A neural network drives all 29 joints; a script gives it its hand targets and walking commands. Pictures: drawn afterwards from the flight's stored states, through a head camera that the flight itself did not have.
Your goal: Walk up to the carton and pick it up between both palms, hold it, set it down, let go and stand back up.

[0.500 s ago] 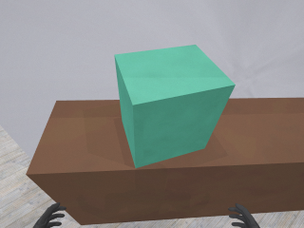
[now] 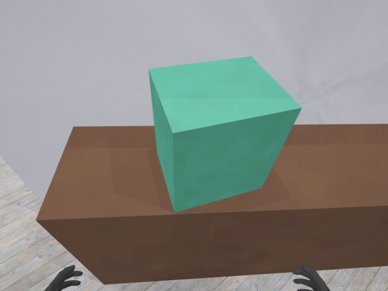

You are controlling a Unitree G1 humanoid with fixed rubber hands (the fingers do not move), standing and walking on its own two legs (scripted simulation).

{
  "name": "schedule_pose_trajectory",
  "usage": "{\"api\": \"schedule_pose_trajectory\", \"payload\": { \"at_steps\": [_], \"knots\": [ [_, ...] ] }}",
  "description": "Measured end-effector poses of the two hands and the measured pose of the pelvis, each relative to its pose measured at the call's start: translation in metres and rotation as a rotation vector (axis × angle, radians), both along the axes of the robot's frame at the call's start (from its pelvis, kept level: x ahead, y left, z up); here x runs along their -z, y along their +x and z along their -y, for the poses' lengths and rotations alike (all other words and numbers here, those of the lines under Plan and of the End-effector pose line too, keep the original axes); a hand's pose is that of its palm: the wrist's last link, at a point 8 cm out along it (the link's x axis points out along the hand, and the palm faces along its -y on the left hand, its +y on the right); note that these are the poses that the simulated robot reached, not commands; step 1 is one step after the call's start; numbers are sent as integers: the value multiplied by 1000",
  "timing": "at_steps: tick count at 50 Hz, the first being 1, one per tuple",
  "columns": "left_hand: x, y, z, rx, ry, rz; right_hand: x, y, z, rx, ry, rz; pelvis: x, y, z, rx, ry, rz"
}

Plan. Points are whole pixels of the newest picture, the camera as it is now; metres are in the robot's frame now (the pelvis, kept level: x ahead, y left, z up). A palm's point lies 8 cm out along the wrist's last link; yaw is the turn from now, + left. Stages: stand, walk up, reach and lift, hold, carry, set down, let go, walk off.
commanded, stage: walk up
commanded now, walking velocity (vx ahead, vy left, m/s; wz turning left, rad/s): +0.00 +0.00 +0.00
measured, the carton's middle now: (212, 136) +0.45 -0.04 +0.07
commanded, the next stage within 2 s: none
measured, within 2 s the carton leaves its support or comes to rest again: neither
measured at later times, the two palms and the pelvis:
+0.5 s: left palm out of the picture +0.07 +0.19 -0.09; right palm out of the picture +0.06 -0.43 -0.09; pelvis -0.02 -0.10 +0.00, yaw -3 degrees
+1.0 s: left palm out of the picture +0.11 +0.22 -0.10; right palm out of the picture +0.07 -0.39 -0.09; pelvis +0.00 -0.07 +0.00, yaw -3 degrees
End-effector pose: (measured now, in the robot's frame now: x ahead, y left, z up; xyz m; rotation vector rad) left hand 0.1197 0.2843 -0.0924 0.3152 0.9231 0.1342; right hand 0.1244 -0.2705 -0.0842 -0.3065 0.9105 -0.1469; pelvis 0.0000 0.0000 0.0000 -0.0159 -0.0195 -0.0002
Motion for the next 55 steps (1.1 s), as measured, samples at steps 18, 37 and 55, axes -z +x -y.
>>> {"api": "schedule_pose_trajectory", "payload": {
  "at_steps": [18,37,55],
  "knots": [
    [6,-20,34,45,44,-136,-12,-53,117,44,-182,-60,5,-17,63,31,43,-9],
    [-24,-35,108,41,80,-130,1,-78,168,75,-101,-175,-16,-16,115,59,61,-29],
    [10,-11,52,24,12,-125,-11,-52,109,65,-156,-106,-1,1,57,50,-8,12]
  ]
}}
